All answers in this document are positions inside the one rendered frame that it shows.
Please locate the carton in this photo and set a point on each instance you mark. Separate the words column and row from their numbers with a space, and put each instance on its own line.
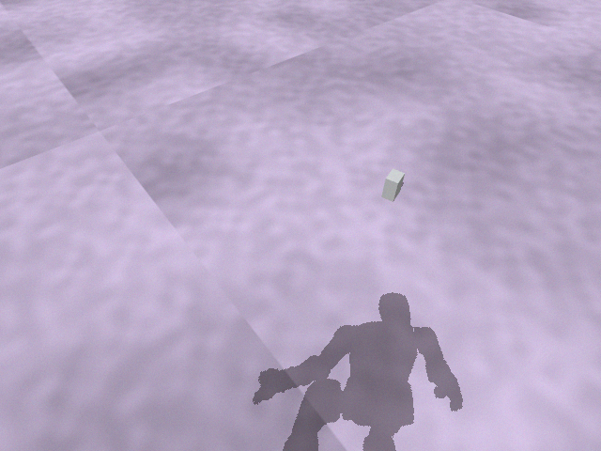
column 392, row 185

